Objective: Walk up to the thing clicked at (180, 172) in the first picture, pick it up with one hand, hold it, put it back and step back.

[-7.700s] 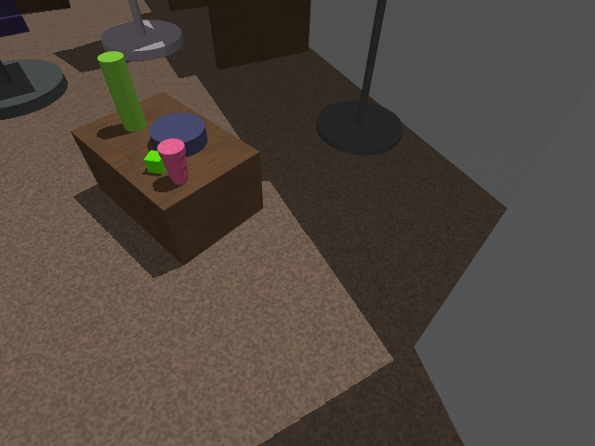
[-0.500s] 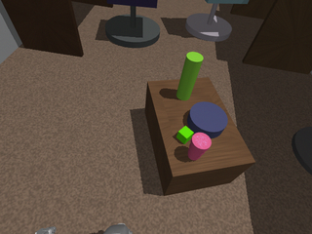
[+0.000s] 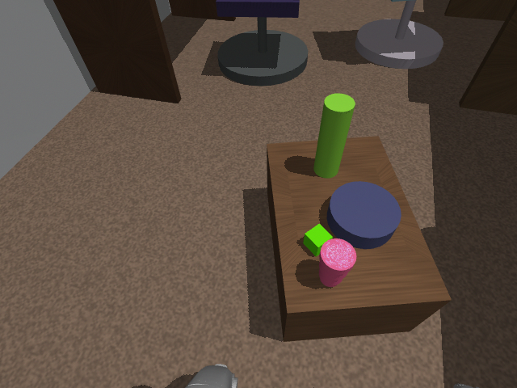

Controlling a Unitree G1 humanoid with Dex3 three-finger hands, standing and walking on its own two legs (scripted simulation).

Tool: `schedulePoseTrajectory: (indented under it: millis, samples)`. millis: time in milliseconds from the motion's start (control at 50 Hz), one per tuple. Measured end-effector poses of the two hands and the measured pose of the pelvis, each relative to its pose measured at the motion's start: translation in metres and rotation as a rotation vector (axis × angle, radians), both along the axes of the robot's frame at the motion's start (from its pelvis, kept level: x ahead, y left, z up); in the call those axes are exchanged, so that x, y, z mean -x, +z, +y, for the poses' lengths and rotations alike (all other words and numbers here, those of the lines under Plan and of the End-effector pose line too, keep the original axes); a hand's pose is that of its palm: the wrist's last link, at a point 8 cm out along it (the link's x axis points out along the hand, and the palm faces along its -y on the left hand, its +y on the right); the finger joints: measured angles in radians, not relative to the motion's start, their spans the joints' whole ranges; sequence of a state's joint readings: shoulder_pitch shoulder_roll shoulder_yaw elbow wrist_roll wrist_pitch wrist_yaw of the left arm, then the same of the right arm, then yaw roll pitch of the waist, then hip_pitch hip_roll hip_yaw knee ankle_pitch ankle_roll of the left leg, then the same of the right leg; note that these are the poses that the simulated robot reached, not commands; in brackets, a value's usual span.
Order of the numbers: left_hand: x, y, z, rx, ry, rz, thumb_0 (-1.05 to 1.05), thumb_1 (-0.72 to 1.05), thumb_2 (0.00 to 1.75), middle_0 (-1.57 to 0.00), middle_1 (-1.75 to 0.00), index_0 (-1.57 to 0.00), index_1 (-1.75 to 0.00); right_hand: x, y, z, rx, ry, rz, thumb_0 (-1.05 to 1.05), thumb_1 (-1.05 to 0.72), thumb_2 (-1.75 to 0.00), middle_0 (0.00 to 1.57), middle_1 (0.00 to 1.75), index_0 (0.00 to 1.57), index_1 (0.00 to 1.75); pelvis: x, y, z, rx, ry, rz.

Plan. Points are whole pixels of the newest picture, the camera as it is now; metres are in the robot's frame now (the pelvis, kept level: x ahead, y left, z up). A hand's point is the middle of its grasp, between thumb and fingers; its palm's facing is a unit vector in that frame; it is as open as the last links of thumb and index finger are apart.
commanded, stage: walk up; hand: right
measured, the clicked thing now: (333, 266) +0.46 -0.17 -0.34
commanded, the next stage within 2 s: stand in 1.68 s
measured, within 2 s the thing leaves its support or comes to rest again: neither
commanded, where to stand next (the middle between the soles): +0.06 +0.02 m, yaw +2 degrees
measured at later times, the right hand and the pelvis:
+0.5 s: hand out of the picture +0.12 -0.24 -0.14, palm faces -0.08 +0.93 -0.37, open 7.4 cm; pelvis -0.02 +0.01 +0.00, yaw +4 degrees
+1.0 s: hand out of the picture +0.09 -0.21 -0.13, palm faces -0.09 +0.94 -0.32, open 7.4 cm; pelvis -0.02 +0.02 +0.02, yaw +3 degrees
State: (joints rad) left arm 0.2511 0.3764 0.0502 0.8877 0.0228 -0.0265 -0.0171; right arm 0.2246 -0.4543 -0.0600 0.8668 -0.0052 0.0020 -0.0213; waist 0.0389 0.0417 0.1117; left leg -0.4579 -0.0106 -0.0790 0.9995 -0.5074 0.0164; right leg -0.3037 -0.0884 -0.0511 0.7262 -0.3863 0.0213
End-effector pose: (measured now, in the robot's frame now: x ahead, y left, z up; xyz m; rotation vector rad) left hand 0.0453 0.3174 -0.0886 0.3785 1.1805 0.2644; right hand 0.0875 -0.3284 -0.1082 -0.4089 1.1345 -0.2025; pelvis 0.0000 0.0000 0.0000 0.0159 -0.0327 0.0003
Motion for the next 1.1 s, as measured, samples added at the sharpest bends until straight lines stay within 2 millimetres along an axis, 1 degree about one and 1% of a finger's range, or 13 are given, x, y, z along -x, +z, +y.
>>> schedulePoseTrajectory:
  millis: [60,140,220,280,340,420,480,540,620,680,760,920,1100]
  samples:
    - [0.000,0.001,0.002,-0.011,0.010,-0.008,0.00,0.90,0.90,-0.21,-0.30,-0.21,-0.30,-0.015,-0.003,0.009,-0.025,0.026,0.005,0.00,-0.90,-0.90,0.21,0.30,0.20,0.30,-0.002,0.000,-0.001,-0.002,0.016,0.002]
    - [0.000,-0.008,0.015,-0.018,0.028,-0.014,0.00,0.90,0.90,-0.21,-0.30,-0.21,-0.30,-0.032,-0.005,0.025,-0.037,0.066,-0.004,0.00,-0.90,-0.90,0.21,0.30,0.20,0.30,-0.001,-0.006,0.005,0.002,0.044,0.004]
    - [-0.002,-0.016,0.024,-0.016,0.054,-0.009,0.00,0.90,0.90,-0.21,-0.30,-0.21,-0.30,-0.039,0.000,0.038,-0.043,0.091,-0.030,0.00,-0.90,-0.90,0.21,0.30,0.21,0.30,0.004,-0.007,0.011,0.005,0.055,-0.009]
    - [-0.005,-0.016,0.024,-0.010,0.064,-0.023,0.01,0.90,0.90,-0.20,-0.30,-0.21,-0.30,-0.038,0.005,0.043,-0.045,0.091,-0.042,0.00,-0.90,-0.90,0.21,0.30,0.21,0.30,0.006,-0.004,0.010,0.017,0.063,-0.010]
    - [-0.004,-0.015,0.020,-0.006,0.054,-0.046,0.00,0.90,0.90,-0.20,-0.30,-0.21,-0.30,-0.037,0.005,0.042,-0.048,0.091,-0.046,0.00,-0.90,-0.90,0.21,0.30,0.21,0.30,0.009,-0.004,0.007,0.023,0.060,-0.008]
    - [0.008,-0.016,0.012,-0.006,0.033,-0.042,0.00,0.90,0.90,-0.20,-0.30,-0.21,-0.30,-0.037,0.001,0.039,-0.058,0.073,-0.051,0.00,-0.90,-0.90,0.21,0.30,0.21,0.30,0.014,-0.006,0.006,0.040,0.061,-0.019]
    - [0.018,-0.014,0.012,0.003,0.029,-0.027,0.00,0.90,0.90,-0.21,-0.30,-0.21,-0.30,-0.032,0.004,0.040,-0.058,0.060,-0.044,0.00,-0.90,-0.90,0.21,0.30,0.21,0.30,0.017,-0.002,0.012,0.027,0.062,-0.019]
    - [0.024,-0.014,0.021,0.011,0.029,-0.018,0.00,0.90,0.90,-0.21,-0.30,-0.21,-0.30,-0.023,0.006,0.044,-0.048,0.054,-0.037,0.00,-0.90,-0.90,0.21,0.30,0.20,0.30,0.019,-0.001,0.021,0.020,0.069,-0.015]
    - [0.025,-0.019,0.033,0.028,0.050,-0.013,0.01,0.90,0.90,-0.21,-0.30,-0.21,-0.30,-0.003,0.007,0.052,-0.029,0.048,-0.005,0.00,-0.90,-0.90,0.21,0.30,0.20,0.30,0.024,0.000,0.031,0.007,0.064,-0.022]
    - [0.026,-0.020,0.038,0.038,0.060,-0.011,0.01,0.90,0.90,-0.21,-0.30,-0.21,-0.30,0.010,0.009,0.058,-0.034,0.040,0.021,0.00,-0.90,-0.90,0.21,0.30,0.20,0.30,0.026,0.003,0.032,0.023,0.062,-0.027]
    - [0.029,-0.019,0.037,0.053,0.061,-0.001,0.00,0.90,0.90,-0.20,-0.30,-0.21,-0.30,0.016,0.012,0.065,-0.052,0.028,0.035,0.00,-0.90,-0.90,0.21,0.30,0.21,0.30,0.026,0.008,0.032,0.032,0.057,-0.032]
    - [0.032,-0.011,0.022,0.083,0.071,0.034,0.00,0.90,0.90,-0.20,-0.30,-0.21,-0.30,0.007,0.015,0.072,-0.090,0.035,0.034,0.00,-0.90,-0.90,0.21,0.30,0.21,0.30,0.022,0.020,0.028,0.027,0.053,-0.023]
    - [0.021,-0.004,0.008,0.090,0.072,0.042,0.00,0.90,0.90,-0.20,-0.30,-0.21,-0.30,-0.011,0.020,0.061,-0.094,0.021,0.012,0.00,-0.90,-0.90,0.21,0.30,0.21,0.30,0.017,0.026,0.022,0.019,0.051,-0.016]
